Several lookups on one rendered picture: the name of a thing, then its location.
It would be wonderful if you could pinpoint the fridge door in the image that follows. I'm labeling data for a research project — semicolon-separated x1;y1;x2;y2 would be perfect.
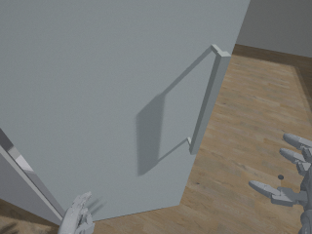
0;0;251;224

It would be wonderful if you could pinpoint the right robot forearm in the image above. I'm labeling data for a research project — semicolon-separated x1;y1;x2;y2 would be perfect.
297;210;312;234

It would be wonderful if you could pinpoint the robot left hand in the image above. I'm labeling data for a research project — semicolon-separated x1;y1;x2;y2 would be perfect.
58;191;95;234

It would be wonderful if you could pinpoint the handle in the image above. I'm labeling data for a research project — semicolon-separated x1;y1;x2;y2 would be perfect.
187;44;232;155

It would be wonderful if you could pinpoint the robot right hand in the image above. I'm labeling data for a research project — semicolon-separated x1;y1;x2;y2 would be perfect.
249;134;312;211

